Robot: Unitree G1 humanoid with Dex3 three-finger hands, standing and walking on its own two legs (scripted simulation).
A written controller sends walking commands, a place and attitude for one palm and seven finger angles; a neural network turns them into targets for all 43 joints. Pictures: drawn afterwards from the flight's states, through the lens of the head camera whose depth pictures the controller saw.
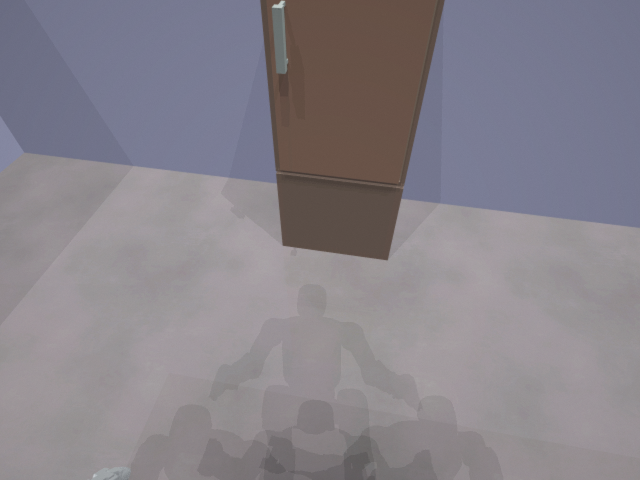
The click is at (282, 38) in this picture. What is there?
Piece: cupboard door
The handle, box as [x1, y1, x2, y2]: [272, 1, 287, 73]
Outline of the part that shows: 281,1 277,5 273,5 272,18 276,72 285,73 287,59 285,54 283,16 284,1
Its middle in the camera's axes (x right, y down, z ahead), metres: -0.10 -0.51 +0.99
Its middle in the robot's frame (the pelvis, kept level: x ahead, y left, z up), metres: +1.09 +0.16 +0.10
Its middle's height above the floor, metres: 0.87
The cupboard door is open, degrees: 0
